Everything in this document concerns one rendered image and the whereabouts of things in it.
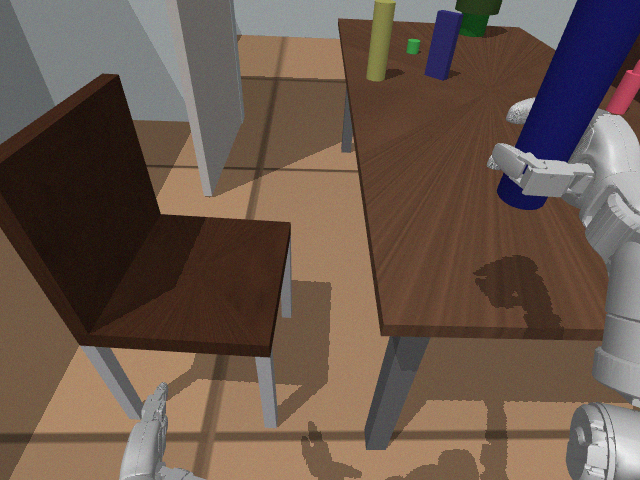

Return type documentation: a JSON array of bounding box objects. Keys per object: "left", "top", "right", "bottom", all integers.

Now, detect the right robot hand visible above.
[{"left": 487, "top": 97, "right": 640, "bottom": 210}]

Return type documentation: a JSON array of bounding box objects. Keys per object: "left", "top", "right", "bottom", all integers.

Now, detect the left robot hand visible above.
[{"left": 119, "top": 382, "right": 206, "bottom": 480}]

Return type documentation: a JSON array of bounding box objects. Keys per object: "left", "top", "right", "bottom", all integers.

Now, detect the right robot arm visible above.
[{"left": 566, "top": 172, "right": 640, "bottom": 480}]

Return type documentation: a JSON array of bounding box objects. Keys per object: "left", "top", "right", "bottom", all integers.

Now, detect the table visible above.
[{"left": 338, "top": 18, "right": 640, "bottom": 450}]

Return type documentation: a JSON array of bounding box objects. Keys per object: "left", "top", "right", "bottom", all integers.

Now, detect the potted plant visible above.
[{"left": 455, "top": 0, "right": 502, "bottom": 37}]

